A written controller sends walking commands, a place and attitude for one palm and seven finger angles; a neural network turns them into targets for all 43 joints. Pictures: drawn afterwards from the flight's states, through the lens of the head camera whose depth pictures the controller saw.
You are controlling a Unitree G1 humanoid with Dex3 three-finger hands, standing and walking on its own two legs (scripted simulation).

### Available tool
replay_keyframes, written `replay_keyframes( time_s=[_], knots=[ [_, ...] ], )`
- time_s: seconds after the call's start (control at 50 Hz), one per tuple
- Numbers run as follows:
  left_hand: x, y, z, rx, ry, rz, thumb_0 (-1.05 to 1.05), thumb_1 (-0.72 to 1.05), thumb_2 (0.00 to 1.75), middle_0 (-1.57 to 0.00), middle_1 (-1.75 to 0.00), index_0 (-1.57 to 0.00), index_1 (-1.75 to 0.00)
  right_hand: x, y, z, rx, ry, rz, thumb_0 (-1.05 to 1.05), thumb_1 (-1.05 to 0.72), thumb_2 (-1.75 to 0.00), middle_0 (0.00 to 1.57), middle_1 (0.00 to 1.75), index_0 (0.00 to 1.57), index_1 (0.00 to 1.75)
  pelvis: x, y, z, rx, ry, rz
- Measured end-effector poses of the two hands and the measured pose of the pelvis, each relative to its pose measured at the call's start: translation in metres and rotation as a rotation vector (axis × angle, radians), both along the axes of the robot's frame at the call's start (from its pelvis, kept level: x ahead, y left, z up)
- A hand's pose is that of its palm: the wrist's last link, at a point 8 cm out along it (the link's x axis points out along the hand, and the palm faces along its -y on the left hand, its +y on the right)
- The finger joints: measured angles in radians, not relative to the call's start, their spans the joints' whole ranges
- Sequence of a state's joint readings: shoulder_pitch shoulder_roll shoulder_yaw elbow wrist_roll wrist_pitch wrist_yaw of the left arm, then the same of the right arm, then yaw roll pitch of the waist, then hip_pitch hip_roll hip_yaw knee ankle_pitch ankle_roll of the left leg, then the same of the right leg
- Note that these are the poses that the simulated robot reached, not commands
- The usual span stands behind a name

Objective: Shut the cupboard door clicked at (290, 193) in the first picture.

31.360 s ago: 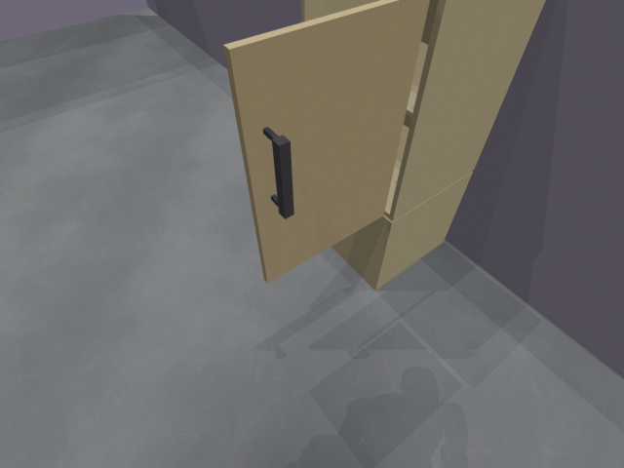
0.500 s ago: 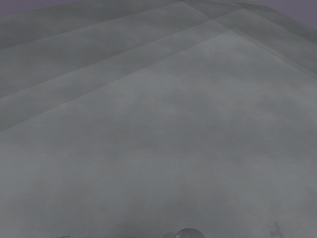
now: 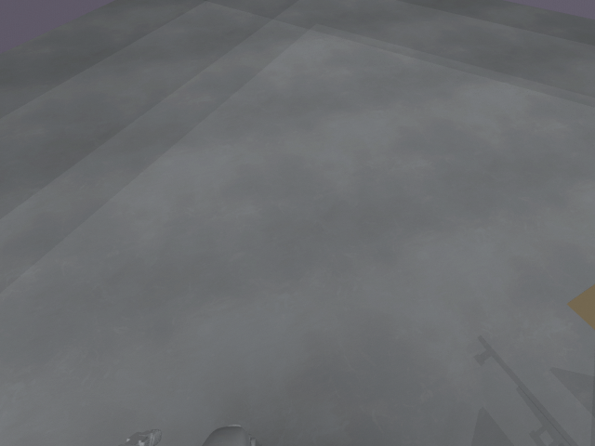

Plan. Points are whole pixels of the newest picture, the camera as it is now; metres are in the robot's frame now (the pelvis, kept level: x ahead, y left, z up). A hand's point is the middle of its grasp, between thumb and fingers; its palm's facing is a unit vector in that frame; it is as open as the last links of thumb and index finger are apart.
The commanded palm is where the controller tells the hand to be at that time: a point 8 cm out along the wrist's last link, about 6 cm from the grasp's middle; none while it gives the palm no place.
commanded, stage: turn to face it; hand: left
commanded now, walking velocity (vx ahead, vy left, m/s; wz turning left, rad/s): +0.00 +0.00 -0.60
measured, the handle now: out of the picture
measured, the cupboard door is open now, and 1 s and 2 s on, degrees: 59 59 59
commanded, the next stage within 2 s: take the last steps up to it in 1.62 s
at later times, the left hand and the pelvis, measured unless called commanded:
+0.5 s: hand (190, 407) +0.19 +0.18 -0.16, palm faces -0.31 -0.92 -0.23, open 7.4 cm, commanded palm none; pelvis +0.02 +0.01 -0.01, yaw -19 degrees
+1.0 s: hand (214, 382) +0.24 +0.15 -0.18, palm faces -0.55 -0.82 -0.17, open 7.4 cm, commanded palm none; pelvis +0.06 +0.03 +0.00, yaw -36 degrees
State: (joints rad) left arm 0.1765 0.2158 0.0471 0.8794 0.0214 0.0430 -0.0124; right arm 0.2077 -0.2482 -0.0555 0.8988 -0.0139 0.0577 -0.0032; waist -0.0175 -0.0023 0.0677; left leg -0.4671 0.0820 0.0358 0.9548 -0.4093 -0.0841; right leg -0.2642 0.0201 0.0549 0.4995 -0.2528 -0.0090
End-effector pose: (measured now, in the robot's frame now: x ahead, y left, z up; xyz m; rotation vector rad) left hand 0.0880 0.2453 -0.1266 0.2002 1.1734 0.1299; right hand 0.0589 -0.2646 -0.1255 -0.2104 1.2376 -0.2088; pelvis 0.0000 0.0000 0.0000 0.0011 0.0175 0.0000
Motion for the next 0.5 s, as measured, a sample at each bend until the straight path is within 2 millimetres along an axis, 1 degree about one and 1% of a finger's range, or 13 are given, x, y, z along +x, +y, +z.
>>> replay_keyframes(
  time_s=[0.08,0.14,0.18,0.28,0.34,0.38,0.44,0.5],
  knots=[
    [0.002,0.009,-0.014,-0.029,0.035,-0.023,0.01,0.9,0.9,-0.21,-0.3,-0.21,-0.3,0.011,0.013,0.007,-0.026,-0.049,-0.021,0.0,-0.9,-0.9,0.2,0.3,0.2,0.29,0.005,0.014,-0.003,-0.008,0.009,-0.052],
    [0.009,0.022,-0.028,-0.048,0.062,-0.036,0.01,0.9,0.9,-0.21,-0.3,-0.21,-0.3,0.012,0.024,0.01,-0.056,-0.083,-0.039,0.0,-0.9,-0.9,0.2,0.3,0.2,0.3,0.009,0.026,-0.01,-0.017,0.014,-0.088],
    [0.016,0.027,-0.029,-0.05,0.077,-0.059,0.01,0.9,0.9,-0.21,-0.3,-0.21,-0.3,0.007,0.032,0.015,-0.06,-0.081,-0.049,0.0,-0.9,-0.9,0.2,0.3,0.2,0.3,0.01,0.03,-0.007,-0.022,0.008,-0.121],
    [0.041,0.032,-0.018,-0.052,0.072,-0.118,0.01,0.91,0.9,-0.2,-0.3,-0.2,-0.3,-0.016,0.043,0.024,-0.059,-0.043,-0.104,0.0,-0.9,-0.9,0.2,0.3,0.2,0.3,0.016,0.034,0.004,-0.052,0.002,-0.18],
    [0.059,0.027,-0.012,-0.045,0.059,-0.161,0.01,0.91,0.9,-0.2,-0.3,-0.2,-0.3,-0.031,0.044,0.022,-0.046,-0.022,-0.155,0.0,-0.9,-0.9,0.2,0.3,0.2,0.3,0.018,0.034,0.006,-0.056,0.001,-0.22],
    [0.072,0.021,-0.009,-0.037,0.049,-0.197,0.01,0.91,0.9,-0.2,-0.3,-0.2,-0.3,-0.043,0.042,0.018,-0.034,-0.01,-0.194,0.0,-0.9,-0.9,0.21,0.3,0.2,0.3,0.018,0.032,0.006,-0.054,-0.001,-0.247],
    [0.093,0.004,-0.004,-0.02,0.025,-0.26,0.01,0.91,0.9,-0.2,-0.3,-0.2,-0.29,-0.063,0.037,0.008,-0.012,0.007,-0.258,0.0,-0.9,-0.9,0.21,0.3,0.2,0.3,0.019,0.025,0.003,-0.046,-0.005,-0.29],
    [0.113,-0.017,-0.001,0.001,-0.015,-0.324,0.01,0.91,0.9,-0.2,-0.3,-0.2,-0.29,-0.084,0.026,-0.008,0.014,0.024,-0.322,0.0,-0.9,-0.9,0.21,0.3,0.2,0.3,0.02,0.014,-0.006,-0.032,-0.01,-0.33]
  ],
)
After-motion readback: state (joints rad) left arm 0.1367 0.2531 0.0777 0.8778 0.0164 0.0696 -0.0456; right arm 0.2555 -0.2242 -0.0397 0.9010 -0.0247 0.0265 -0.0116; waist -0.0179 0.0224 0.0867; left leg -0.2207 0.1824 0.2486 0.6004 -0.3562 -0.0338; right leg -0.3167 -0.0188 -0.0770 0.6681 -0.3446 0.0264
